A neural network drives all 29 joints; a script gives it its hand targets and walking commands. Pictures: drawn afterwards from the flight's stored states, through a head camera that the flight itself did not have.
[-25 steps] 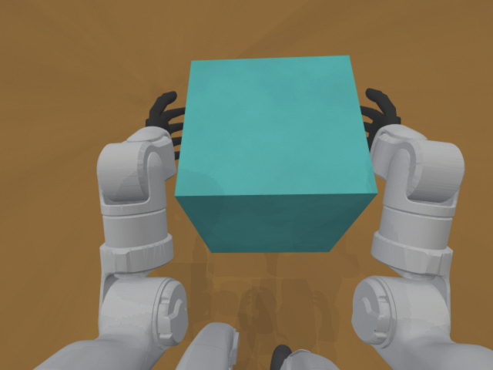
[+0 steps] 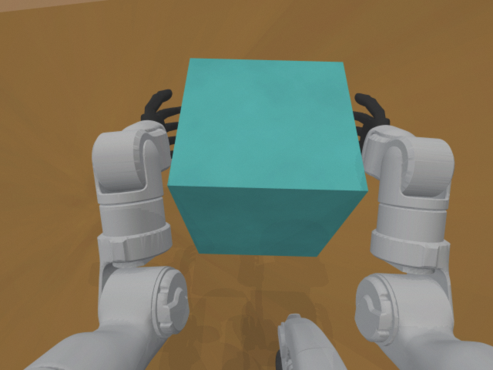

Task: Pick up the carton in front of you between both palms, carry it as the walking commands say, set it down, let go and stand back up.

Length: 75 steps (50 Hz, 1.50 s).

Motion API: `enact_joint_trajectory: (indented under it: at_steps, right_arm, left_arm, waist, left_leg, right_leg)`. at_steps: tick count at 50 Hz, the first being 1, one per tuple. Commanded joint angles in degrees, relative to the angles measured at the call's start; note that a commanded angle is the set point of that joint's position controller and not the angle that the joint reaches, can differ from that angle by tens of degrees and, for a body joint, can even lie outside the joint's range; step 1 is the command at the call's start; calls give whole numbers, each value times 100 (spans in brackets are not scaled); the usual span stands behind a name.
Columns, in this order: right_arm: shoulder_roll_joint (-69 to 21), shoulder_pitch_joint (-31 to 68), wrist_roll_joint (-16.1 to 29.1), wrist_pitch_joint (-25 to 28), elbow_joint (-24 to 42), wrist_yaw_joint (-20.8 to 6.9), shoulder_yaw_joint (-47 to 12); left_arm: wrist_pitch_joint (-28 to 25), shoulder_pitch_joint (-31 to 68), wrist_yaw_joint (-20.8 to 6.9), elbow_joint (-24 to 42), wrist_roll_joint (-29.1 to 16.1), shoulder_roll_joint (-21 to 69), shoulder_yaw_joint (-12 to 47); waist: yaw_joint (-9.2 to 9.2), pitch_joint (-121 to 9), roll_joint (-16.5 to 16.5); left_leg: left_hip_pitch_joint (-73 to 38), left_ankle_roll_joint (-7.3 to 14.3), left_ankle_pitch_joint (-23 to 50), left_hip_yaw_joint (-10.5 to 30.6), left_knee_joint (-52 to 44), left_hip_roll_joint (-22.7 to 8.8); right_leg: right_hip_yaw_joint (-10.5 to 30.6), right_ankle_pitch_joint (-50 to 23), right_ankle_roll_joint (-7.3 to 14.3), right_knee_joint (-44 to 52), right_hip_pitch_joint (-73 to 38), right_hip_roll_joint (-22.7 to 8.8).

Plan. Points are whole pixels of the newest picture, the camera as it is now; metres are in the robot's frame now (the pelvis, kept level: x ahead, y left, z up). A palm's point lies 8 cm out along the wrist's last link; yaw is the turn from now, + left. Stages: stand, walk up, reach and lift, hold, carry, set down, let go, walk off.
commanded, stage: carry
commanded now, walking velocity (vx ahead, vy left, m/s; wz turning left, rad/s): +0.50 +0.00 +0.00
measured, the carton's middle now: (261, 170) +0.39 -0.04 +0.09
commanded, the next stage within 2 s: none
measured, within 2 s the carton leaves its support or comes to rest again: neither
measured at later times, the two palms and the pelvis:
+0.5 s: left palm (133, 12) +0.68 +0.16 +0.19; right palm out of the picture +0.71 -0.13 +0.19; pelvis +0.31 -0.02 +0.02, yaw +1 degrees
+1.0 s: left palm out of the picture +0.99 +0.13 +0.21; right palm out of the picture +1.01 -0.16 +0.22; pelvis +0.62 -0.03 +0.05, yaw +1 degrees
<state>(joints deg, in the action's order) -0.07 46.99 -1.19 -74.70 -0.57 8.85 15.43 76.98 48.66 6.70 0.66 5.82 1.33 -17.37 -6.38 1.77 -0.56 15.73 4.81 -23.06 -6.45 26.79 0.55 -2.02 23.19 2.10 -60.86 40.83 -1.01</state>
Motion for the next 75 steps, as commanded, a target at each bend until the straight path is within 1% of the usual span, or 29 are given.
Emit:
enact_joint_trajectory:
  at_steps: [1,4,6,7,8,9,12,23,26,27,28,29,31,32,42,45,46,47,48,51,53,59,63,65,66,67,68,71,75]
  right_arm:
    - [-6089,4734,2833,-68,540,-1590,-3810]
    - [-6017,4478,2610,-90,31,-1634,-3675]
    - [-6035,4275,2470,-90,-305,-1647,-3566]
    - [-5972,4323,2380,-74,-377,-1657,-3487]
    - [-6083,4365,2321,-84,-440,-1675,-3417]
    - [-6045,4533,2232,-64,-466,-1662,-3347]
    - [-6110,4272,1981,24,-315,-1479,-3188]
    - [-5332,3833,1483,13,179,-1064,-3353]
    - [-5317,3695,1612,-78,-259,-1155,-3334]
    - [-5307,3619,1642,-70,-380,-1202,-3329]
    - [-5358,3747,1681,-35,-417,-1241,-3362]
    - [-5548,3851,1819,-54,-401,-1302,-3374]
    - [-6013,4441,2282,-30,42,-1455,-3591]
    - [-6219,4799,2510,-9,297,-1501,-3696]
    - [-6092,4742,2732,-95,111,-1600,-3645]
    - [-6071,4437,2499,-97,-461,-1621,-3482]
    - [-6021,4449,2420,-87,-575,-1631,-3386]
    - [-6116,4504,2367,-98,-676,-1646,-3301]
    - [-6054,4679,2274,-80,-691,-1641,-3234]
    - [-6130,4494,2082,-9,-515,-1472,-3078]
    - [-6039,4376,1926,7,-327,-1316,-3010]
    - [-5526,4096,1567,-21,2,-1041,-3102]
    - [-5445,3908,1557,-114,-327,-1106,-3205]
    - [-5522,3809,1625,-124,-627,-1184,-3181]
    - [-5558,3725,1662,-109,-825,-1228,-3120]
    - [-5586,3631,1689,-68,-907,-1283,-3110]
    - [-5661,3781,1724,0,-905,-1322,-3156]
    - [-6329,4694,2394,76,-98,-1491,-3516]
    - [-6594,5270,2933,116,667,-1531,-3760]
  left_arm:
    - [-158,3547,-809,-76,-1733,5122,3353]
    - [-118,3551,-912,-384,-1847,5186,3445]
    - [-129,3522,-1013,-704,-2002,5365,3462]
    - [-154,3415,-1077,-836,-2106,5490,3449]
    - [-240,3536,-1109,-867,-2122,5484,3440]
    - [-260,3721,-1162,-738,-2308,5710,3540]
    - [-342,4656,-1296,164,-3033,6374,3986]
    - [-231,4414,-1329,541,-3157,5872,4064]
    - [-128,4123,-1332,12,-2961,5698,3948]
    - [-103,4178,-1340,-87,-2886,5631,3886]
    - [-71,4210,-1355,-176,-2847,5698,3824]
    - [-82,4313,-1339,-308,-2777,5737,3759]
    - [-111,4181,-1262,-339,-2553,5761,3531]
    - [-128,4117,-1209,-297,-2434,5781,3462]
    - [-102,3648,-881,-455,-1863,5229,3303]
    - [-112,3584,-1017,-954,-2014,5378,3296]
    - [-137,3450,-1077,-1122,-2085,5462,3257]
    - [-199,3528,-1110,-1177,-2087,5420,3207]
    - [-232,3717,-1158,-1077,-2256,5638,3292]
    - [-307,4787,-1276,-93,-2988,6281,3754]
    - [-333,5182,-1297,342,-3285,6498,3889]
    - [-212,4889,-1303,596,-3346,6113,3902]
    - [-123,4418,-1344,24,-3053,5865,3806]
    - [-106,4238,-1360,-329,-2953,5847,3720]
    - [-116,4164,-1370,-483,-2894,5846,3675]
    - [-127,4212,-1384,-566,-2831,5860,3621]
    - [-121,4265,-1399,-644,-2793,5944,3583]
    - [-215,4337,-1273,-481,-2554,5980,3397]
    - [-260,4006,-1011,-173,-2238,5793,3257]
  waist:
    - [198,-2846,-636]
    - [355,-2718,-854]
    - [862,-3243,-592]
    - [1240,-3733,-127]
    - [1184,-4031,1588]
    - [1193,-3569,1591]
    - [1132,-3161,152]
    - [1057,-2780,1016]
    - [356,-3441,550]
    - [67,-3933,-272]
    - [40,-4082,-1763]
    - [76,-3746,-1485]
    - [84,-3341,-275]
    - [171,-3265,-159]
    - [302,-2769,-810]
    - [837,-3173,-499]
    - [1181,-3669,-83]
    - [1150,-4072,1518]
    - [1201,-3565,1652]
    - [1099,-3075,171]
    - [958,-3181,418]
    - [1101,-2951,689]
    - [1032,-2667,998]
    - [551,-2993,861]
    - [256,-3481,558]
    - [37,-3974,-407]
    - [33,-3980,-1879]
    - [125,-3322,-171]
    - [331,-3307,-417]
  left_leg:
    - [-2276,779,3000,1339,-462,-1375]
    - [-1868,495,3990,696,-78,-1194]
    - [-1096,101,4860,19,1338,-987]
    - [-82,-161,3332,-16,2477,-869]
    - [1708,-441,941,66,4075,82]
    - [2808,-360,-730,640,5174,383]
    - [3273,-185,-268,909,5385,-168]
    - [1715,-236,452,-230,1462,75]
    - [-1351,52,987,-568,471,368]
    - [-2690,548,-275,1660,108,-890]
    - [-3617,1283,737,4270,-528,-2011]
    - [-3682,1439,1629,4350,-421,-2058]
    - [-3178,1181,3146,3207,100,-1790]
    - [-2995,951,3106,2870,45,-1674]
    - [-1708,584,2750,1013,-422,-1260]
    - [-828,149,4190,173,1086,-1009]
    - [44,-136,3119,21,2177,-883]
    - [1722,-456,1062,43,3823,-92]
    - [2904,-411,-813,536,4829,364]
    - [3358,-196,-305,889,5362,-239]
    - [3104,-195,-55,804,4907,-299]
    - [3098,-337,209,358,3066,-358]
    - [1894,-233,561,-323,1424,74]
    - [82,-75,919,-846,576,542]
    - [-1458,67,957,-543,521,330]
    - [-2775,620,-457,2022,74,-1086]
    - [-3587,1356,641,4557,-716,-1995]
    - [-2909,1174,2796,3194,69,-1772]
    - [-2443,865,2026,2412,-275,-1552]
  right_leg:
    - [-247,-453,-40,1245,-15,-2]
    - [-840,-642,50,2350,-1149,419]
    - [-1135,-1145,292,3032,-3418,668]
    - [36,-517,481,3086,-4896,-200]
    - [3408,-571,1374,3762,-5877,-1755]
    - [4161,-1603,1707,4008,-6080,-1908]
    - [2495,-2915,1217,3439,-5362,-1534]
    - [492,-3051,824,3828,-4408,-1118]
    - [-373,-4432,239,1932,-3320,-777]
    - [-399,-2714,-80,563,-2005,-457]
    - [-152,468,-215,-666,-406,466]
    - [350,844,-87,-1689,337,370]
    - [407,502,65,-1966,827,75]
    - [419,241,79,-1612,802,-23]
    - [-530,-585,-51,2036,-775,188]
    - [-1144,-1039,204,3013,-3383,666]
    - [-195,-567,393,2987,-4827,-37]
    - [3136,-9,1236,3693,-5869,-1724]
    - [4304,-685,1631,4171,-5988,-1913]
    - [2609,-2455,1244,3511,-5135,-1580]
    - [2079,-1903,978,3688,-4890,-1384]
    - [1254,-2090,1133,3998,-4816,-1350]
    - [444,-3240,788,3822,-4443,-1099]
    - [-190,-4909,429,2641,-3956,-911]
    - [-442,-4503,165,1691,-3251,-765]
    - [-417,-2534,-154,286,-1821,-388]
    - [-133,584,-279,-1086,-146,615]
    - [456,454,55,-2130,784,26]
    - [255,202,8,-1045,483,-82]
